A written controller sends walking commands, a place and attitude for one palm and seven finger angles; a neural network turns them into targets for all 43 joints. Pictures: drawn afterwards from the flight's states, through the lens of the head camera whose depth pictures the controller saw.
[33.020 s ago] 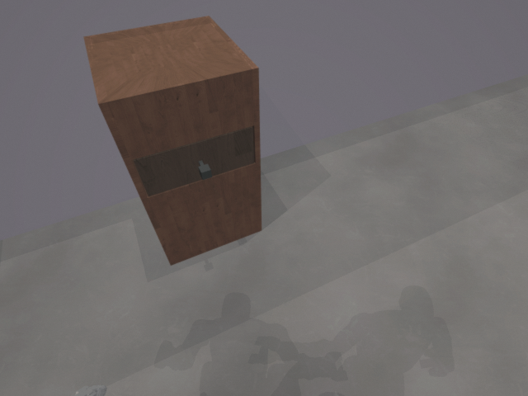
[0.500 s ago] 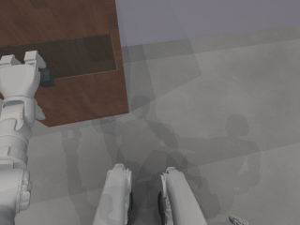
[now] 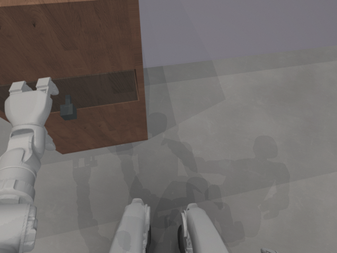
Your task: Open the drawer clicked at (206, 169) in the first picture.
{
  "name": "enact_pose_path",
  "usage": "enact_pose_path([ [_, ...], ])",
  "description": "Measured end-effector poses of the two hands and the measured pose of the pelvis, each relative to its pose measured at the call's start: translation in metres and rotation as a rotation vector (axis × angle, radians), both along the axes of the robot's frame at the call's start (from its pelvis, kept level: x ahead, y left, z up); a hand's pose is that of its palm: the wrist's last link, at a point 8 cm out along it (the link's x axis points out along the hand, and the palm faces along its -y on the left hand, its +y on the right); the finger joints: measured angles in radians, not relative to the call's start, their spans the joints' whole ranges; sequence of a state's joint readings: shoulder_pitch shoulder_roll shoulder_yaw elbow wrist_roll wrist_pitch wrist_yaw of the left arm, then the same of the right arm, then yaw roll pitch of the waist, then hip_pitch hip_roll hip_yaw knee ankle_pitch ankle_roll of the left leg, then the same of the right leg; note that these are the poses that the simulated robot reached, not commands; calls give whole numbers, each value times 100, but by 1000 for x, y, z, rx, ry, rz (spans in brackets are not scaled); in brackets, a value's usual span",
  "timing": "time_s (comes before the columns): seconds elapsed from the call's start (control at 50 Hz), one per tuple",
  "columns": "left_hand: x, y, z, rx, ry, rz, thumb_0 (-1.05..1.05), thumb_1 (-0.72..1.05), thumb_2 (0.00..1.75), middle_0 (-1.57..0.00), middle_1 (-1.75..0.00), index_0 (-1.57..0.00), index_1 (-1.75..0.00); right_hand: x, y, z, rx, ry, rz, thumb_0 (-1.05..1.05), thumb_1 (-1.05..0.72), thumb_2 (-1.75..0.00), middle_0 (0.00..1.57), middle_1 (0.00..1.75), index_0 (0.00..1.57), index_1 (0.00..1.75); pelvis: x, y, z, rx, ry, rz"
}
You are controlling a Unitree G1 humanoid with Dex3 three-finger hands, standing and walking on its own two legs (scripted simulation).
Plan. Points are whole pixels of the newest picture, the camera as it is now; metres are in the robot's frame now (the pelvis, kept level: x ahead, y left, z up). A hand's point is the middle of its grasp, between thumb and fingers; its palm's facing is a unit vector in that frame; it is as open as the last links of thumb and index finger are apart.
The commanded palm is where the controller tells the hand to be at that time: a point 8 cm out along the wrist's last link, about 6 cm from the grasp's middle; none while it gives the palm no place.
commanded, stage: lift the fingers back up to retry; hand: left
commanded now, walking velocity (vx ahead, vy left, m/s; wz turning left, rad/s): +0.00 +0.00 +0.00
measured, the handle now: (68, 106) +0.48 +0.29 -0.10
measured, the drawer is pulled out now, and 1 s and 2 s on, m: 0.00 0.00 0.00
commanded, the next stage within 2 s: re-aim the fingers above the handle in 0.20 s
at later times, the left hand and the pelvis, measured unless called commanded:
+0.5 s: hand (42, 117) +0.42 +0.32 -0.05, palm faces -0.04 -0.03 -1.00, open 13.8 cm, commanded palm +0.41 +0.30 +0.02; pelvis +0.00 +0.00 +0.01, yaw +0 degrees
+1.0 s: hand (41, 119) +0.41 +0.32 -0.04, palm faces -0.05 -0.02 -1.00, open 13.8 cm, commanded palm +0.41 +0.30 +0.01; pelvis +0.00 +0.00 +0.01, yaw +0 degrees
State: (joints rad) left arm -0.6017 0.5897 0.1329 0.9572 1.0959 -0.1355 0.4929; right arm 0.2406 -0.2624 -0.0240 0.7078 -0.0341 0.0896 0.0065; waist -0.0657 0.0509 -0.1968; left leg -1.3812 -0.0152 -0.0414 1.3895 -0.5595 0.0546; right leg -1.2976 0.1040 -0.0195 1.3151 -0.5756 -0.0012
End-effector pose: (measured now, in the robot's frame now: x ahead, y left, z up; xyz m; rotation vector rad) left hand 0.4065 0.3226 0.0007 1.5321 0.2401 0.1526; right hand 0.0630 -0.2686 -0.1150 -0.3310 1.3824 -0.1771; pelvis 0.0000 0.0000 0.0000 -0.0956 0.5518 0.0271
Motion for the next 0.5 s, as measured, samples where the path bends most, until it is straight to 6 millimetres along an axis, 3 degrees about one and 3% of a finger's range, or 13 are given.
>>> enact_pose_path([
  [0.1, 0, -6, 12, -18, 3, -13, 0, -49, 30, -32, -120, -32, -120, 9, 5, 15, 3, -12, -1, 0, -91, -90, 20, 30, 21, 30, 6, 3, 15, 3, -21, 2],
  [0.2, 0, -5, 12, -15, 24, -15, 0, -49, 30, -31, -120, -32, -120, 14, 6, 22, 5, -28, 6, 0, -91, -90, 20, 30, 21, 30, 10, 4, 19, 3, -25, 2],
  [0.5, -5, -3, 5, 6, -7, -7, 0, -49, 30, -32, -120, -32, -120, 4, 7, 10, 15, -2, 1, 0, -91, -90, 20, 30, 21, 30, 4, 4, 10, 0, -18, 4],
])
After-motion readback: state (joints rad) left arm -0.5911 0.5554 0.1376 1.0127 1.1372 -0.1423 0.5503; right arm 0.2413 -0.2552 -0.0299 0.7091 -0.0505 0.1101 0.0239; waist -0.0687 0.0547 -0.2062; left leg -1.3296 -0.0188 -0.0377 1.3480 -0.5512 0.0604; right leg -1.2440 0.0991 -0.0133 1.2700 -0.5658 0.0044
